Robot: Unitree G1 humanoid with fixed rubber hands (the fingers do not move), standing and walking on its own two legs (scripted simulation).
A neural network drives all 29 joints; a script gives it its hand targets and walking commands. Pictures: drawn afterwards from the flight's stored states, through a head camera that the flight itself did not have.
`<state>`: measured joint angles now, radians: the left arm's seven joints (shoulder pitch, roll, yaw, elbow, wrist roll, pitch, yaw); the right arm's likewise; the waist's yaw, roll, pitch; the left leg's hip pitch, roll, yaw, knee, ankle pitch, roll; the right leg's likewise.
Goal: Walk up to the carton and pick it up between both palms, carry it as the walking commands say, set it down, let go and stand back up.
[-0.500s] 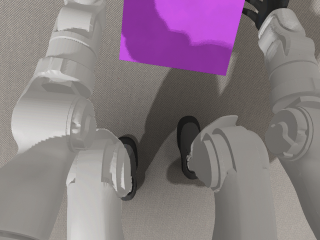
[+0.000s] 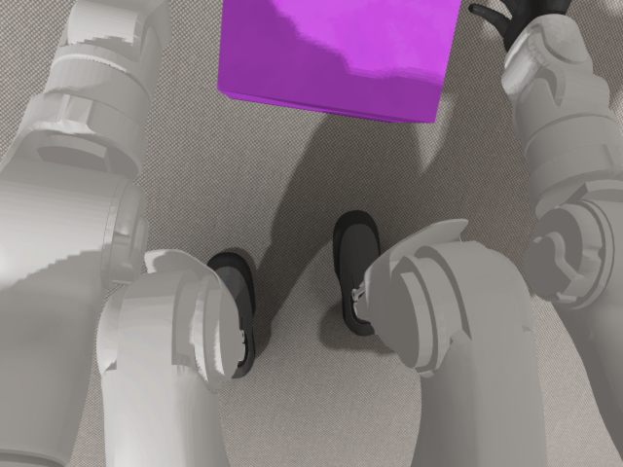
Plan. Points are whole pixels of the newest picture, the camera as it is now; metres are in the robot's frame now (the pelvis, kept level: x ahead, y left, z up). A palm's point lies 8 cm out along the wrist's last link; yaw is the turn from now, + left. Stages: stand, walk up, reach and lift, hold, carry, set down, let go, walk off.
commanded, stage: set down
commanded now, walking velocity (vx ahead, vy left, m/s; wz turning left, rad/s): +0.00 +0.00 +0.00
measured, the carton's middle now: out of the picture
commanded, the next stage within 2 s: let go in 1.64 s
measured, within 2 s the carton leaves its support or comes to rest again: neither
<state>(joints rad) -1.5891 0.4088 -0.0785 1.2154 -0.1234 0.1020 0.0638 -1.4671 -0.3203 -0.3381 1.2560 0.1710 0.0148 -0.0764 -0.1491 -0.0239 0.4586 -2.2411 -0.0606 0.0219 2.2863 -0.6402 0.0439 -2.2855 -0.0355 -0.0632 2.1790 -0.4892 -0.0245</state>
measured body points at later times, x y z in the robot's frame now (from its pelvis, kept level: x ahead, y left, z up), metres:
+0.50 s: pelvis +0.00 -0.01 +0.02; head +0.35 -0.02 +0.29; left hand +0.61 +0.10 -0.10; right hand +0.51 -0.26 -0.12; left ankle +0.09 +0.10 -0.32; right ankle +0.14 -0.11 -0.32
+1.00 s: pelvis +0.01 -0.01 +0.14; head +0.34 -0.02 +0.44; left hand +0.62 +0.10 +0.04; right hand +0.51 -0.28 +0.03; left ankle +0.09 +0.10 -0.32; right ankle +0.14 -0.11 -0.32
